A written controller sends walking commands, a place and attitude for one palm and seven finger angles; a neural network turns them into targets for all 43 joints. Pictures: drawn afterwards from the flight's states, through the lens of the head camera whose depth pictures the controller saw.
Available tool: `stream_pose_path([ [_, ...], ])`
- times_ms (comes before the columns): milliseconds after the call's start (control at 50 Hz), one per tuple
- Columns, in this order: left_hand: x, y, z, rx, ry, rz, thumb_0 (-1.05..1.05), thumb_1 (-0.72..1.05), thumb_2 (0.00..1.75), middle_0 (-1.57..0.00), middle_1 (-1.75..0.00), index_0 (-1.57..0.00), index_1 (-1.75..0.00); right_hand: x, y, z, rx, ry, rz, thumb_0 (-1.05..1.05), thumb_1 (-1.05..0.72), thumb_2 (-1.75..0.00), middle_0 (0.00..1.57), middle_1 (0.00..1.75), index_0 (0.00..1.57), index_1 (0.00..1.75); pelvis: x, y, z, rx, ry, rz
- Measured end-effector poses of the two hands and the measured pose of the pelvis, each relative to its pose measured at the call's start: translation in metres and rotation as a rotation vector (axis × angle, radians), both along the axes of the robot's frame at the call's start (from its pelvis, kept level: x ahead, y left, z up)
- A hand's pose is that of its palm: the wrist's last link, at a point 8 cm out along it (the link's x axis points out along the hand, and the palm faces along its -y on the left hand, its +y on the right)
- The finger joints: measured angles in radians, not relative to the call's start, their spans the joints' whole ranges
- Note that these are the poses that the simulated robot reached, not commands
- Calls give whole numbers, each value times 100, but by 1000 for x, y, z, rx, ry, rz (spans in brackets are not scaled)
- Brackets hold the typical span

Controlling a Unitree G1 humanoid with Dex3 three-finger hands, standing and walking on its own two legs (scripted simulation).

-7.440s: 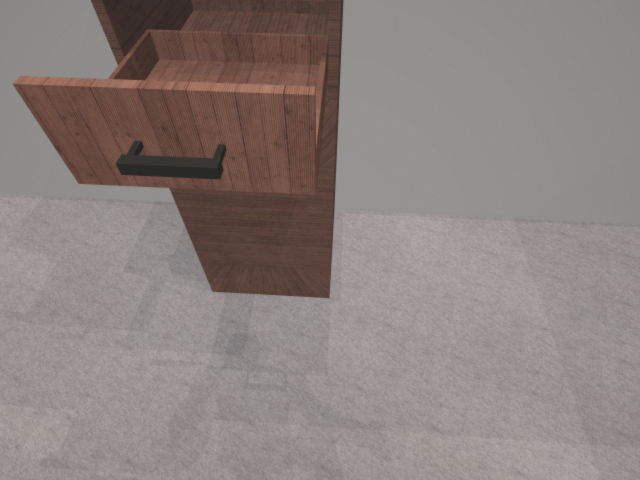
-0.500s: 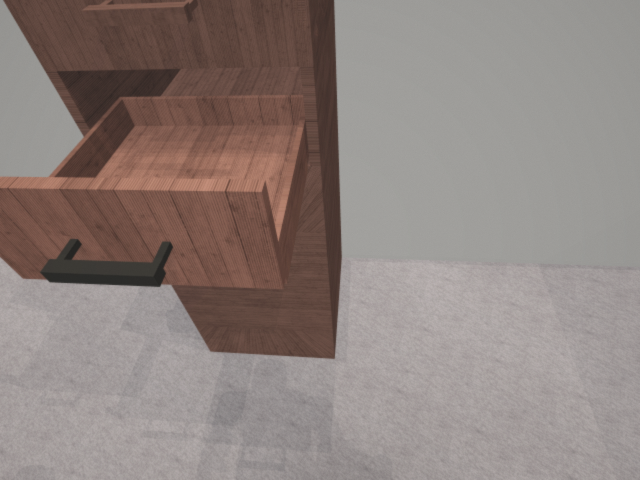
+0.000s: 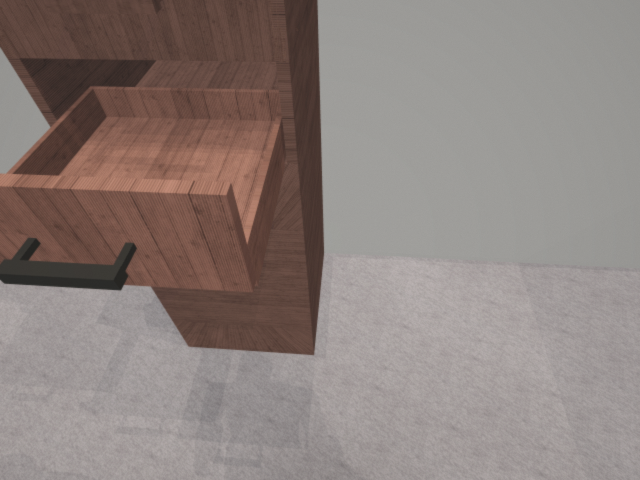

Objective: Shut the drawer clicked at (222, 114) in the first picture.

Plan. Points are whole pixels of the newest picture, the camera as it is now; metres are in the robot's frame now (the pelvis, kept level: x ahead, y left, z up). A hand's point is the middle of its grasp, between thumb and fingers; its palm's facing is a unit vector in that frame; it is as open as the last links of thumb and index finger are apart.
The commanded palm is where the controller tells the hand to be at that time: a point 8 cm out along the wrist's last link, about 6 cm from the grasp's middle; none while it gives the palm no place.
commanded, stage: look again from close up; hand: left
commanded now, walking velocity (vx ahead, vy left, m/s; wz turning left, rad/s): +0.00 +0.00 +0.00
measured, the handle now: (70, 261) +0.32 +0.30 +0.13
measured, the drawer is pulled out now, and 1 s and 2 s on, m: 0.28 0.28 0.28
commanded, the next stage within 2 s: raise the hand and make a fist in 0.60 s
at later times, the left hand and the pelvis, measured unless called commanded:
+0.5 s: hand out of the picture +0.02 +0.20 -0.17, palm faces +0.03 -0.98 -0.21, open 7.3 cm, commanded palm none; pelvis +0.01 +0.02 +0.00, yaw +0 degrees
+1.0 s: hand (148, 425) +0.18 +0.20 +0.03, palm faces -0.03 -1.00 -0.01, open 6.6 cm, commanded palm +0.11 +0.26 -0.01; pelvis -0.02 +0.04 -0.03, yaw +0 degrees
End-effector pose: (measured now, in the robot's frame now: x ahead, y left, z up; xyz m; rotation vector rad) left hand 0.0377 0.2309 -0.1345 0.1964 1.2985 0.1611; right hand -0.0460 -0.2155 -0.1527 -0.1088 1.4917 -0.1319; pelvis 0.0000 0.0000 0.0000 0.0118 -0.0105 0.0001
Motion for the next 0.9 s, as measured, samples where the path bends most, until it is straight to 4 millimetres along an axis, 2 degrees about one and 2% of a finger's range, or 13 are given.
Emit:
stream_pose_path([
  [400,-24,8,-5,-21,63,35,1,91,90,-20,-30,-20,-30,17,14,4,-14,-37,5,0,-91,-90,20,30,20,30,6,12,1,-6,2,-3],
  [720,-19,22,-6,-14,48,25,1,91,90,-20,-30,-20,-30,27,25,2,-19,-58,8,0,-91,-90,20,30,20,30,6,25,0,-8,-4,-8],
  [740,-10,24,-1,-24,-13,77,1,91,90,-20,-30,-20,-30,31,24,3,-25,-93,3,0,-91,-90,20,30,20,30,5,26,-1,-11,-5,-11],
  [780,27,31,31,-5,-283,110,2,92,90,-20,-31,-21,-31,51,20,8,-60,-241,7,1,-91,-90,20,30,20,30,2,30,-3,-7,-2,-8],
  [860,101,35,112,-12,-821,83,2,92,90,-23,-34,-24,-34,113,11,26,-98,-567,47,1,-91,-90,20,30,20,30,-5,37,-7,0,28,25],
  [900,123,34,143,-59,-1054,27,2,92,90,-25,-37,-26,-37,147,6,40,-110,-719,72,1,-91,-90,20,30,20,30,-10,38,-13,3,57,21],
])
